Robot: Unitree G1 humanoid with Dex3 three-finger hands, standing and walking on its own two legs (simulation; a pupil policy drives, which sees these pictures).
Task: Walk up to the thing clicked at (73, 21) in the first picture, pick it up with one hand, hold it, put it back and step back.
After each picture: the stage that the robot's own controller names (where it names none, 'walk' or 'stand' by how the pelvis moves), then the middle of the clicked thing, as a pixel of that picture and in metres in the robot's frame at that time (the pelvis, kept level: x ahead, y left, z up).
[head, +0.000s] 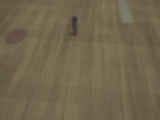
stand; (74, 26) +1.66 +0.09 -0.65
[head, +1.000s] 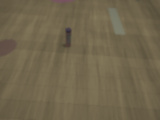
walk; (68, 37) +1.54 +0.10 -0.64
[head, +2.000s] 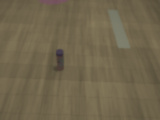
walk; (60, 60) +1.01 +0.15 -0.65
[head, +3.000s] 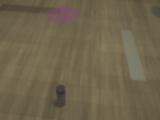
walk; (61, 96) +0.65 +0.14 -0.65
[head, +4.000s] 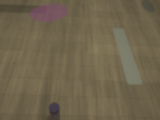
stand; (55, 113) +0.46 +0.14 -0.64
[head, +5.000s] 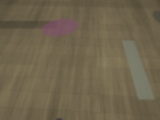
stand; out of the picture +0.41 +0.17 -0.65
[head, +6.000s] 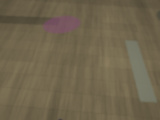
stand; out of the picture +0.39 +0.14 -0.64
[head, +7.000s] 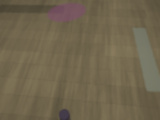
stand; (65, 119) +0.40 +0.14 -0.64
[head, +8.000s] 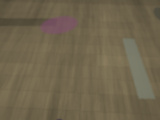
stand; out of the picture +0.40 +0.16 -0.66
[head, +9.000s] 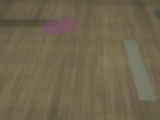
stand; out of the picture +0.40 +0.16 -0.66
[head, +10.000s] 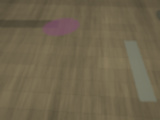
stand; out of the picture +0.39 +0.16 -0.66
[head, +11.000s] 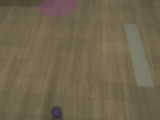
go down; (57, 116) +0.40 +0.16 -0.64
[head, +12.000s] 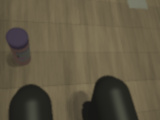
go down; (20, 49) +0.49 +0.18 -0.23
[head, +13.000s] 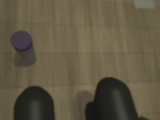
close in; (25, 51) +0.49 +0.17 -0.25
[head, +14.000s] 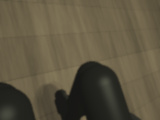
close in; out of the picture +0.48 +0.22 -0.17
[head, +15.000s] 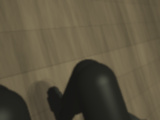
close; out of the picture +0.47 +0.24 -0.17
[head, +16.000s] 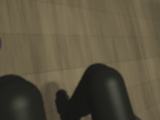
lift; out of the picture +0.40 +0.22 -0.16
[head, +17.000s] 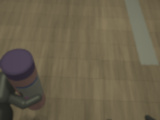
lift; (28, 85) +0.32 +0.17 +0.04
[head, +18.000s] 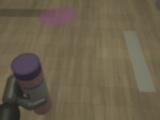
hold; (35, 88) +0.31 +0.16 +0.06
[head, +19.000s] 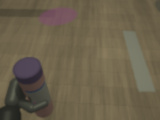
hold; (37, 91) +0.31 +0.16 +0.04
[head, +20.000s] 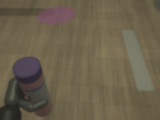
crouch; (36, 91) +0.31 +0.16 +0.04
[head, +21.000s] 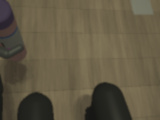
crouch; (8, 36) +0.48 +0.18 -0.04
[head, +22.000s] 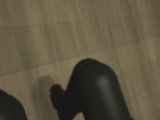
lower; out of the picture +0.49 +0.24 -0.17
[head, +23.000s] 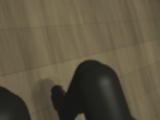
lower; out of the picture +0.48 +0.25 -0.16
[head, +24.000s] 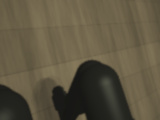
lower; out of the picture +0.48 +0.24 -0.16
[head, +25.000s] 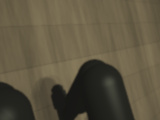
lower; out of the picture +0.46 +0.25 -0.17
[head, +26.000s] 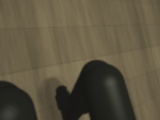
loosen; out of the picture +0.45 +0.21 -0.17
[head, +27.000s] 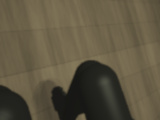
withdraw; out of the picture +0.47 +0.23 -0.18
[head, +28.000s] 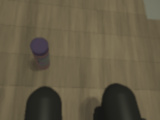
walk; (41, 56) +0.49 +0.17 -0.28
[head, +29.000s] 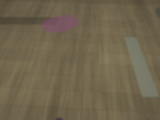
stand; out of the picture +0.41 +0.15 -0.59
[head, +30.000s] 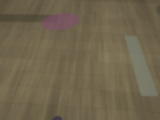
stand; out of the picture +0.41 +0.16 -0.60
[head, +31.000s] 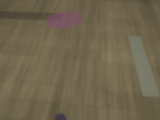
stand; out of the picture +0.41 +0.15 -0.62
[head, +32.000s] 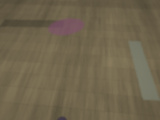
walk; out of the picture +0.43 +0.15 -0.65
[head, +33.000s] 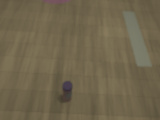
walk; (67, 92) +0.56 +0.08 -0.63
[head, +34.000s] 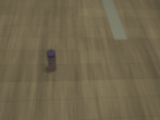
walk; (51, 61) +0.82 +0.22 -0.63
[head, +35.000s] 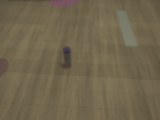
stand; (67, 57) +1.09 +0.18 -0.64
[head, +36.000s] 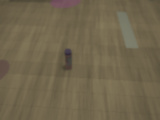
stand; (68, 59) +1.08 +0.15 -0.65
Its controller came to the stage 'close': yes
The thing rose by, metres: 0.69
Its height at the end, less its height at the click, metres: +0.00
